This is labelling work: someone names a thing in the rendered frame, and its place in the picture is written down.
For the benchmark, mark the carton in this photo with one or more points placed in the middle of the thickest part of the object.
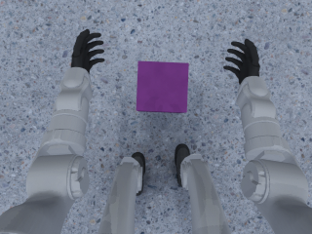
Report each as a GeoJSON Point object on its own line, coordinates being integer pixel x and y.
{"type": "Point", "coordinates": [162, 86]}

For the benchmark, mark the left robot thigh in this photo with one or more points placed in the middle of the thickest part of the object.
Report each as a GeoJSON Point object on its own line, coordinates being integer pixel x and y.
{"type": "Point", "coordinates": [119, 212]}

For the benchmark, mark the left robot upper arm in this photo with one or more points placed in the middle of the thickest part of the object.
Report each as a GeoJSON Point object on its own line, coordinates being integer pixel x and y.
{"type": "Point", "coordinates": [54, 183]}

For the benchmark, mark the left robot hand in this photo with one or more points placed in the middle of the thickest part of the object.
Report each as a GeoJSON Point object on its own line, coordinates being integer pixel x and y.
{"type": "Point", "coordinates": [81, 56]}

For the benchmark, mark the left robot forearm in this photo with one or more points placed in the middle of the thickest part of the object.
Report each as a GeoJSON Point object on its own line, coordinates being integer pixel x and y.
{"type": "Point", "coordinates": [66, 134]}

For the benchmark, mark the robot thigh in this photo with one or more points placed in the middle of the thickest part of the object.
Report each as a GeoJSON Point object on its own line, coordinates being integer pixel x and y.
{"type": "Point", "coordinates": [207, 214]}
{"type": "Point", "coordinates": [119, 212]}

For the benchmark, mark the right robot thigh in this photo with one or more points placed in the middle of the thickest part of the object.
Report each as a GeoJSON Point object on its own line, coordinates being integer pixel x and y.
{"type": "Point", "coordinates": [207, 214]}

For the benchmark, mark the right robot forearm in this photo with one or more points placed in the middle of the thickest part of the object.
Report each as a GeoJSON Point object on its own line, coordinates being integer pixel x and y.
{"type": "Point", "coordinates": [261, 128]}

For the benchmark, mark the right robot hand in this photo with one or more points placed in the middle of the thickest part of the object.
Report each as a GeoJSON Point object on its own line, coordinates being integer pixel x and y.
{"type": "Point", "coordinates": [249, 63]}

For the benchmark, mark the right robot upper arm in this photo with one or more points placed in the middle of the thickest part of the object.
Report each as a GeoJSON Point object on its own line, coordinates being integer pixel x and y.
{"type": "Point", "coordinates": [279, 190]}

